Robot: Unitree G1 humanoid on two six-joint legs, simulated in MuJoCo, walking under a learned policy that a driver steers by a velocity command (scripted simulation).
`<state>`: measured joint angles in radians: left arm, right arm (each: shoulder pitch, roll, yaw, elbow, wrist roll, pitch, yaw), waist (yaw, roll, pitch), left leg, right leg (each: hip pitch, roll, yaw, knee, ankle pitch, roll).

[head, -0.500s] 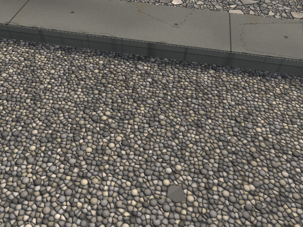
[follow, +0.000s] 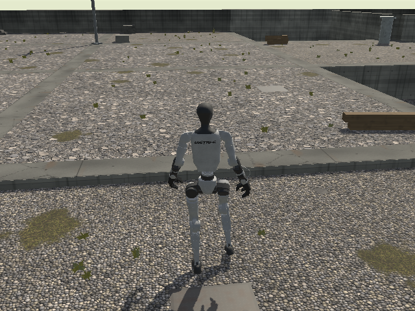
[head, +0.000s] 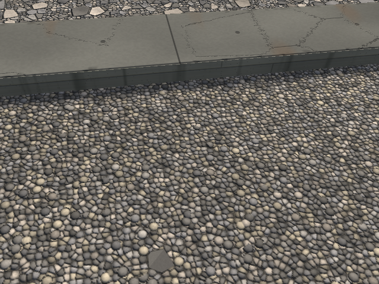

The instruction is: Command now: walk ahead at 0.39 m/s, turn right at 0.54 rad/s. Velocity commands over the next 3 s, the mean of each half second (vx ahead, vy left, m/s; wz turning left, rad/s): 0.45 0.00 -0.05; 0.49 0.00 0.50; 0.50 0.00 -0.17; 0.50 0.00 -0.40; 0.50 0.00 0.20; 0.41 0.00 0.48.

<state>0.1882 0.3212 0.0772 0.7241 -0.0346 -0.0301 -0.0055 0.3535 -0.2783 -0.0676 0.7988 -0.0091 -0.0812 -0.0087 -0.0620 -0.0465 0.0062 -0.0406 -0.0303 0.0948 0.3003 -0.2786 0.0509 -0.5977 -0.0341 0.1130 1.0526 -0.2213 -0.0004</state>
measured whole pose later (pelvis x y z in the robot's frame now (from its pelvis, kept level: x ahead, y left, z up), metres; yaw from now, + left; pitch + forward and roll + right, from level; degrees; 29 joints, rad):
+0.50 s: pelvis +0.25 -0.07 +0.00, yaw +1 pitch +0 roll -2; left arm 0.25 0.26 0.07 0.78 0.01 -0.10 -0.03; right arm 0.28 -0.32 -0.07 0.82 0.04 -0.03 -0.01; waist 0.01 0.05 0.05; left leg -0.58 0.13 -0.07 1.14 -0.25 0.00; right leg -0.16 0.04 -0.14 0.33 -0.18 -0.06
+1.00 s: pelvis +0.52 +0.01 -0.01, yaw +18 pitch +1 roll -1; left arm 0.15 0.31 0.06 0.73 0.00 -0.11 0.00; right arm 0.27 -0.29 -0.07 0.70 0.01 -0.05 0.03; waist -0.02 -0.02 0.07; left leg -0.30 -0.09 -0.02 0.44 -0.16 0.10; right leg -0.52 -0.09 0.06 1.14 -0.33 0.01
